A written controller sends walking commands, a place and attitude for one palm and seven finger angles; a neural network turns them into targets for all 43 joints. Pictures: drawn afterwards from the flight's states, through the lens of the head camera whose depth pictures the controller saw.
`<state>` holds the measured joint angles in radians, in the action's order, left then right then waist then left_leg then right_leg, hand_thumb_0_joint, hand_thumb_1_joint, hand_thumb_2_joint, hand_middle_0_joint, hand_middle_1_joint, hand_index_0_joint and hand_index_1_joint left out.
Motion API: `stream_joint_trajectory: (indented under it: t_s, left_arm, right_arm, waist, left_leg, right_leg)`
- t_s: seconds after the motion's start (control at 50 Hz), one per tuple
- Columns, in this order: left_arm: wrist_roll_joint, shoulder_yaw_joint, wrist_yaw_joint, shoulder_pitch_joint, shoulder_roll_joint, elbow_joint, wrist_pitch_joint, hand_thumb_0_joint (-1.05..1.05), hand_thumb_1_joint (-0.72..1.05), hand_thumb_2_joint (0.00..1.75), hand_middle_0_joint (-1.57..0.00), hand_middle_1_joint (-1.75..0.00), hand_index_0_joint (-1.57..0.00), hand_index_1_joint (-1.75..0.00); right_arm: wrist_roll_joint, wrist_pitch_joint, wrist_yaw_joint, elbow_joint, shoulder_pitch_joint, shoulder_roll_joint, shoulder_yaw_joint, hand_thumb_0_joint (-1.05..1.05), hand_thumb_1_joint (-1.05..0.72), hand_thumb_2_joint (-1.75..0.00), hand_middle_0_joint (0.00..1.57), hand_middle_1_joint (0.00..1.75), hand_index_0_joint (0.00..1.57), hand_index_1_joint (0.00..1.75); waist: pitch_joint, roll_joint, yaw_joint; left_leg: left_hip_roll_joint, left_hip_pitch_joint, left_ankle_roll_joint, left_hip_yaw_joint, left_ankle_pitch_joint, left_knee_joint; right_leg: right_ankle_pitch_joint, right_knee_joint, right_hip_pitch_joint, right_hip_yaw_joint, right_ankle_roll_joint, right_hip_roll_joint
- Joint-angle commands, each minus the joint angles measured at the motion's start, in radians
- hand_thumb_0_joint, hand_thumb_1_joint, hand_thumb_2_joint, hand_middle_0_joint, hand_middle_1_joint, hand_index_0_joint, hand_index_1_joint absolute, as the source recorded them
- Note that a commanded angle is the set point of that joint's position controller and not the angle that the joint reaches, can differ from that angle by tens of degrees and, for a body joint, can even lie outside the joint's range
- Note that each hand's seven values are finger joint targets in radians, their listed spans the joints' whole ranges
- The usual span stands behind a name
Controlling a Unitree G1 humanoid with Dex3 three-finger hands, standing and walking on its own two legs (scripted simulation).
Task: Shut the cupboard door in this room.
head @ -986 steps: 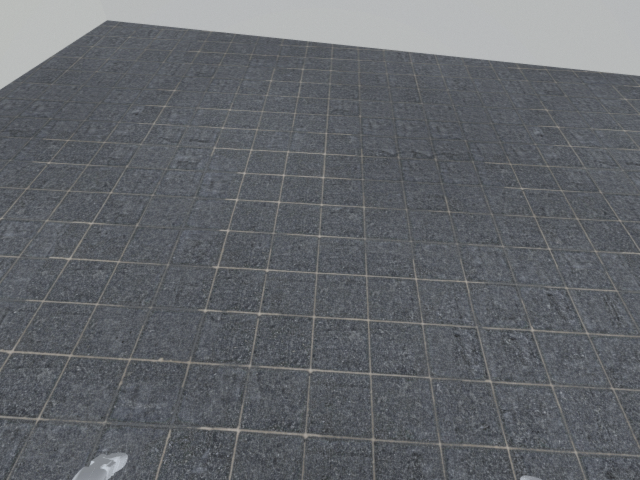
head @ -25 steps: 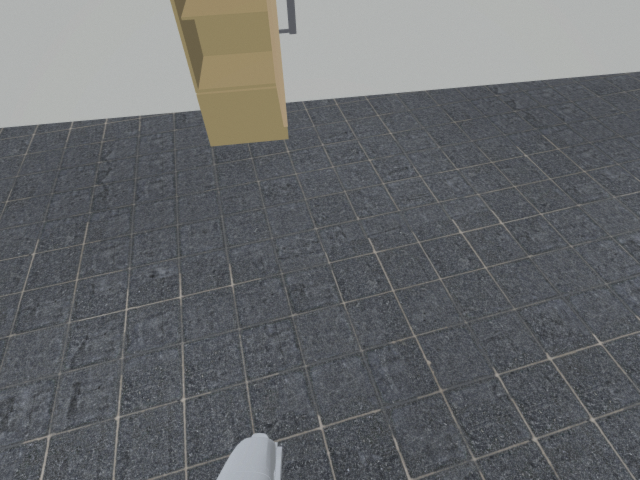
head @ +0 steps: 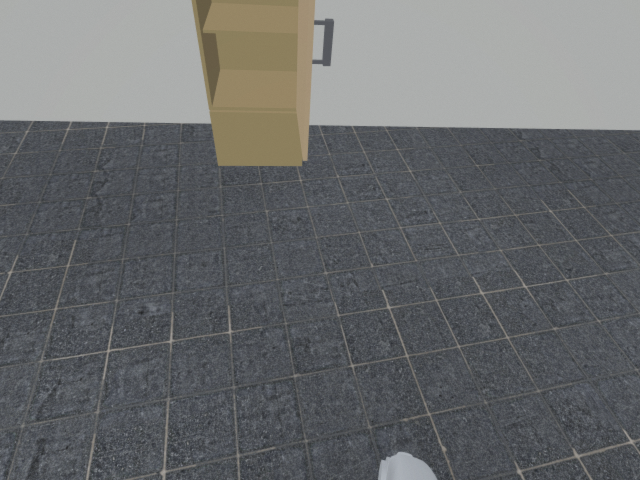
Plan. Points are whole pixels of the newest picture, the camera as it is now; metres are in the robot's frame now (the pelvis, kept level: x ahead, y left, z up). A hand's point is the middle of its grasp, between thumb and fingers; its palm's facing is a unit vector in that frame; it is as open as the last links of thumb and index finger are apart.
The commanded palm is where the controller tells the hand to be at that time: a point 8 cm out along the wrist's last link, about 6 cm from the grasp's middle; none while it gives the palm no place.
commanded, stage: turn or walk to find it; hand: left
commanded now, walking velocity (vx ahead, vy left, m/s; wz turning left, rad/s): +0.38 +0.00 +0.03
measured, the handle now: (321, 43) +1.34 +0.09 -0.01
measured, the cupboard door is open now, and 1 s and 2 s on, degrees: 92 92 92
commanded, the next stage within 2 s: stand and wait in 1.12 s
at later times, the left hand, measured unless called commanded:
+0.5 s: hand (252, 394) +0.28 +0.12 -0.17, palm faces +0.06 -0.97 -0.24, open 7.1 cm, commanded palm none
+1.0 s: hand (235, 334) +0.39 +0.18 -0.19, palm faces +0.10 -0.99 -0.12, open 7.4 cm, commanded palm none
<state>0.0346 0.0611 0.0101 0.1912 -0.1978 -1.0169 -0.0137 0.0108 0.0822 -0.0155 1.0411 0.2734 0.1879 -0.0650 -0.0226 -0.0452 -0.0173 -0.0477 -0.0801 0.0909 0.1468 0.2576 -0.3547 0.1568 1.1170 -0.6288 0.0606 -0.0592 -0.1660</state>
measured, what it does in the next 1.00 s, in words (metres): walks ahead: right foot, then left foot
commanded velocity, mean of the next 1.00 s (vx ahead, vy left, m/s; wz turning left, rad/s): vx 0.38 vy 0.00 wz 0.04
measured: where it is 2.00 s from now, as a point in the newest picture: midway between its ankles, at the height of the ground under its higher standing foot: (320, 360)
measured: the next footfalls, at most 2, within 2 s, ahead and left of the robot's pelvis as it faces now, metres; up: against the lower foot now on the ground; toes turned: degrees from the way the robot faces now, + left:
right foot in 0.28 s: +0.29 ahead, -0.15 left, +0.00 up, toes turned -8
left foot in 0.80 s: +0.48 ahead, +0.09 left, +0.00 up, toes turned +12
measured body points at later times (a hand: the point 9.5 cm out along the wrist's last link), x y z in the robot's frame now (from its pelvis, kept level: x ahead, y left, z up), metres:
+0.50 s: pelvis +0.23 -0.07 +0.00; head +0.25 -0.08 +0.44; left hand +0.28 +0.17 -0.15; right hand +0.21 -0.29 -0.17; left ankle +0.21 +0.09 -0.64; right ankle +0.25 -0.14 -0.74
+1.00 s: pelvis +0.43 +0.01 +0.00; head +0.44 +0.04 +0.45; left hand +0.39 +0.23 -0.17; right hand +0.53 -0.22 -0.13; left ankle +0.44 +0.08 -0.74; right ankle +0.40 -0.13 -0.65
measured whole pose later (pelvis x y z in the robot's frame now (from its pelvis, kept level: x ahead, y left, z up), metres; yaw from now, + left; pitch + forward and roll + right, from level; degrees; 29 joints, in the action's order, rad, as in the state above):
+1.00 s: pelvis +0.43 +0.01 +0.00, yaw +1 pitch -2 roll -1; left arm 0.03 0.05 0.01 0.32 -0.16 -1.13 -0.02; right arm 0.01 0.10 -0.02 1.00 0.17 0.14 -0.07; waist -0.07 -0.03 -0.03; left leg 0.02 -0.19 0.07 0.19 0.25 -0.47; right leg 0.33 1.18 -0.46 0.07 -0.01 -0.11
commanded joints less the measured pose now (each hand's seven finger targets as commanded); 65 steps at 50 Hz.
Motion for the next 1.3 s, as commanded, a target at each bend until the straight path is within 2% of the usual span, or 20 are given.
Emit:
stream_joint_trajectory:
  t_s: [0.0, 0.16, 0.2, 0.24, 0.26, 0.28, 0.3, 0.34, 0.38, 0.48, 0.7, 0.76, 0.78, 0.8, 0.82, 0.88, 0.96, 1.12, 1.22, 1.28]
  left_arm:
    - [-0.007, 0.000, 0.012, -0.028, -0.030, 0.065, 0.007, 0.00, 0.90, 0.90, -0.20, -0.30, -0.20, -0.30]
    - [-0.016, -0.018, 0.017, -0.242, -0.020, 0.149, -0.021, 0.00, 0.90, 0.90, -0.20, -0.30, -0.20, -0.30]
    - [-0.017, -0.013, 0.014, -0.144, -0.037, 0.131, -0.030, 0.00, 0.90, 0.90, -0.20, -0.30, -0.20, -0.30]
    - [-0.009, 0.004, 0.008, 0.124, -0.092, 0.043, -0.051, 0.00, 0.90, 0.90, -0.20, -0.30, -0.20, -0.30]
    - [0.001, 0.029, -0.007, 0.281, -0.188, -0.004, -0.063, 0.00, 0.90, 0.90, -0.20, -0.30, -0.20, -0.30]
    - [-0.014, 0.045, -0.014, 0.363, -0.267, -0.041, -0.059, 0.00, 0.90, 0.90, -0.20, -0.30, -0.20, -0.30]
    - [-0.027, 0.043, -0.017, 0.290, -0.256, -0.027, -0.054, 0.00, 0.90, 0.90, -0.20, -0.30, -0.20, -0.30]
    - [-0.030, 0.020, -0.014, 0.140, -0.161, 0.001, -0.057, 0.00, 0.90, 0.90, -0.20, -0.30, -0.20, -0.30]
    - [-0.026, -0.001, -0.017, 0.066, -0.089, 0.008, -0.064, 0.00, 0.90, 0.90, -0.20, -0.30, -0.20, -0.30]
    - [-0.013, -0.005, -0.020, 0.117, -0.047, -0.026, -0.080, 0.00, 0.90, 0.90, -0.20, -0.30, -0.20, -0.30]
    - [-0.013, -0.006, -0.023, 0.280, -0.094, -0.100, -0.073, 0.00, 0.90, 0.90, -0.20, -0.30, -0.20, -0.30]
    - [-0.018, -0.003, -0.025, 0.245, -0.104, -0.100, -0.067, 0.00, 0.90, 0.90, -0.20, -0.30, -0.20, -0.30]
    - [-0.023, -0.005, -0.022, 0.243, -0.079, -0.084, -0.067, 0.00, 0.90, 0.90, -0.20, -0.30, -0.20, -0.30]
    - [-0.031, -0.020, -0.010, 0.257, -0.029, -0.059, -0.070, 0.00, 0.90, 0.90, -0.20, -0.30, -0.20, -0.30]
    - [-0.023, -0.017, -0.017, 0.197, -0.055, -0.034, -0.071, 0.00, 0.90, 0.90, -0.20, -0.30, -0.20, -0.30]
    - [-0.016, -0.004, -0.005, 0.115, -0.035, -0.049, -0.049, 0.00, 0.90, 0.90, -0.20, -0.30, -0.20, -0.30]
    - [-0.006, -0.002, -0.001, 0.173, 0.016, -0.062, -0.012, 0.00, 0.90, 0.90, -0.20, -0.30, -0.20, -0.30]
    - [-0.006, 0.005, 0.011, -0.026, -0.004, 0.038, 0.006, 0.00, 0.90, 0.90, -0.20, -0.30, -0.20, -0.30]
    - [-0.014, -0.021, 0.002, -0.139, 0.013, 0.072, -0.008, 0.00, 0.90, 0.90, -0.20, -0.30, -0.20, -0.30]
    - [-0.015, -0.025, -0.008, -0.069, -0.005, 0.051, -0.019, 0.00, 0.90, 0.90, -0.20, -0.30, -0.20, -0.30]
  right_arm:
    - [0.000, 0.015, -0.004, -0.003, 0.111, 0.087, -0.004, 0.00, -0.90, -0.90, 0.20, 0.30, 0.20, 0.30]
    - [0.016, 0.005, -0.012, 0.060, 0.249, 0.107, -0.007, 0.00, -0.90, -0.90, 0.20, 0.30, 0.20, 0.30]
    - [0.013, 0.004, -0.014, 0.062, 0.225, 0.123, -0.006, 0.00, -0.90, -0.90, 0.20, 0.30, 0.20, 0.30]
    - [0.003, 0.005, -0.011, 0.063, 0.194, 0.138, -0.010, 0.00, -0.90, -0.90, 0.20, 0.30, 0.20, 0.30]
    - [-0.008, 0.005, 0.003, 0.048, 0.215, 0.097, -0.004, 0.00, -0.90, -0.90, 0.20, 0.30, 0.20, 0.30]
    - [-0.011, 0.006, 0.002, 0.027, 0.242, 0.059, 0.007, 0.00, -0.90, -0.90, 0.20, 0.30, 0.20, 0.30]
    - [-0.016, -0.003, -0.003, 0.031, 0.207, 0.079, 0.003, 0.00, -0.90, -0.90, 0.20, 0.30, 0.20, 0.30]
    - [-0.007, -0.017, 0.010, 0.023, 0.096, 0.036, -0.004, 0.00, -0.90, -0.90, 0.20, 0.30, 0.20, 0.30]
    - [0.008, -0.041, 0.015, 0.035, 0.111, -0.004, 0.003, 0.00, -0.90, -0.90, 0.20, 0.30, 0.20, 0.30]
    - [0.020, -0.069, 0.027, 0.025, 0.114, -0.014, -0.003, 0.00, -0.90, -0.90, 0.20, 0.30, 0.20, 0.30]
    - [0.013, -0.038, 0.051, -0.098, -0.243, 0.005, 0.015, 0.00, -0.90, -0.90, 0.20, 0.30, 0.20, 0.30]
    - [0.019, -0.022, 0.036, -0.049, -0.066, 0.061, 0.000, 0.00, -0.90, -0.90, 0.20, 0.30, 0.20, 0.30]
    - [0.026, -0.013, 0.026, -0.008, 0.095, 0.138, -0.021, 0.00, -0.90, -0.90, 0.20, 0.30, 0.20, 0.30]
    - [0.028, -0.011, 0.015, 0.027, 0.227, 0.250, -0.049, 0.00, -0.90, -0.90, 0.20, 0.30, 0.20, 0.30]
    - [0.012, -0.022, 0.009, 0.041, 0.254, 0.256, -0.048, 0.00, -0.90, -0.90, 0.20, 0.30, 0.20, 0.30]
    - [0.008, -0.013, 0.003, -0.011, 0.044, 0.124, -0.016, 0.00, -0.90, -0.90, 0.20, 0.30, 0.20, 0.30]
    - [0.005, 0.005, 0.000, 0.000, 0.040, 0.059, 0.000, 0.00, -0.90, -0.90, 0.20, 0.30, 0.20, 0.30]
    - [0.004, 0.014, -0.009, 0.023, 0.143, 0.059, -0.002, 0.00, -0.90, -0.90, 0.20, 0.30, 0.20, 0.30]
    - [0.015, 0.001, -0.015, 0.064, 0.221, 0.068, 0.006, 0.00, -0.90, -0.90, 0.20, 0.30, 0.20, 0.30]
    - [0.012, -0.012, -0.020, 0.083, 0.212, 0.082, 0.004, 0.00, -0.90, -0.90, 0.20, 0.30, 0.20, 0.30]
  waist:
    - [-0.125, 0.131, 0.019]
    - [-0.102, 0.145, 0.086]
    - [-0.052, 0.134, 0.032]
    - [0.106, 0.079, -0.089]
    - [0.229, -0.105, -0.139]
    - [0.314, -0.226, -0.117]
    - [0.255, -0.112, -0.102]
    - [0.031, -0.006, -0.051]
    - [-0.054, 0.018, 0.012]
    - [-0.046, -0.081, 0.046]
    - [-0.090, -0.053, -0.046]
    - [0.018, 0.023, 0.054]
    - [0.133, 0.151, 0.121]
    - [0.224, 0.386, 0.149]
    - [0.208, 0.310, 0.156]
    - [-0.021, 0.140, 0.071]
    - [-0.056, 0.146, 0.006]
    - [-0.104, 0.143, 0.024]
    - [-0.090, 0.171, 0.062]
    - [-0.033, 0.179, 0.027]
  left_leg:
    - [0.295, -0.013, 0.073, -0.195, -0.307, 0.203]
    - [0.312, 0.194, 0.062, -0.164, -0.657, 0.081]
    - [0.311, 0.187, 0.049, -0.140, -0.861, -0.023]
    - [0.255, 0.068, -0.006, -0.105, -0.855, -0.336]
    - [0.159, -0.211, -0.043, -0.052, -0.481, -0.616]
    - [0.012, -0.443, -0.080, -0.074, 0.279, -0.907]
    - [0.068, -0.452, -0.057, -0.181, 0.272, -1.025]
    - [0.140, -0.509, -0.059, -0.191, 0.115, -1.029]
    - [0.172, -0.448, -0.072, -0.181, 0.013, -0.952]
    - [0.192, -0.465, -0.115, -0.134, -0.067, -0.802]
    - [0.150, -0.435, -0.099, -0.035, -0.043, -0.300]
    - [0.093, -0.092, -0.071, 0.002, -0.070, -0.142]
    - [0.210, 0.182, -0.029, -0.143, -0.118, -0.095]
    - [0.472, 0.411, 0.076, -0.490, -0.247, -0.041]
    - [0.522, 0.400, 0.125, -0.529, -0.306, 0.005]
    - [0.438, 0.039, 0.069, -0.344, -0.163, 0.110]
    - [0.336, -0.097, 0.020, -0.184, -0.133, 0.186]
    - [0.324, 0.045, 0.048, -0.117, -0.380, 0.183]
    - [0.302, 0.110, 0.030, -0.058, -0.797, 0.065]
    - [0.315, 0.120, 0.013, -0.063, -0.893, -0.050]
  right_leg:
    - [-0.069, -0.091, -0.100, -0.015, -0.012, -0.013]
    - [0.025, -0.448, -0.012, 0.056, 0.050, 0.067]
    - [0.058, -0.523, 0.149, 0.078, 0.082, 0.112]
    - [-0.073, -0.637, 0.547, 0.079, 0.109, 0.130]
    - [-0.193, -0.630, 0.860, -0.149, 0.172, -0.092]
    - [-0.444, -0.682, 1.008, -0.504, 0.276, -0.318]
    - [-0.322, -0.746, 0.884, -0.475, 0.305, -0.328]
    - [-0.073, -0.829, 0.602, -0.352, 0.230, -0.241]
    - [-0.015, -0.888, 0.405, -0.197, 0.169, -0.168]
    - [-0.011, -0.934, 0.352, -0.074, 0.168, -0.104]
    - [-0.245, -0.870, 0.592, -0.053, 0.193, -0.138]
    - [-0.409, -0.602, 0.523, 0.023, 0.153, -0.094]
    - [-0.278, -0.354, 0.362, 0.082, 0.103, -0.019]
    - [0.321, -0.048, 0.082, 0.120, 0.053, 0.119]
    - [0.428, 0.092, -0.006, 0.013, 0.066, 0.110]
    - [0.235, 0.139, 0.008, -0.042, 0.055, 0.009]
    - [0.087, 0.081, 0.072, -0.027, 0.035, 0.013]
    - [-0.036, -0.095, -0.105, -0.005, 0.003, 0.005]
    - [-0.006, -0.390, 0.043, 0.065, 0.033, 0.076]
    - [-0.003, -0.512, 0.214, 0.077, 0.063, 0.117]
